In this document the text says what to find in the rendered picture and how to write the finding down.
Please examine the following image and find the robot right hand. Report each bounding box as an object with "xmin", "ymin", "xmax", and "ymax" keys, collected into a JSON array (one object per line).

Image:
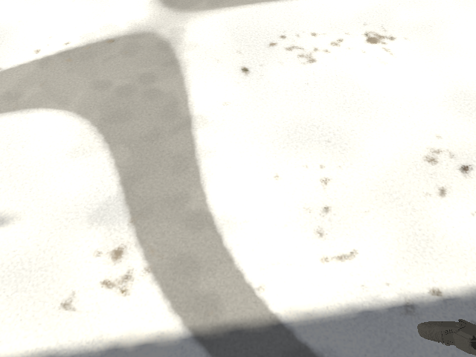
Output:
[{"xmin": 417, "ymin": 319, "xmax": 476, "ymax": 356}]

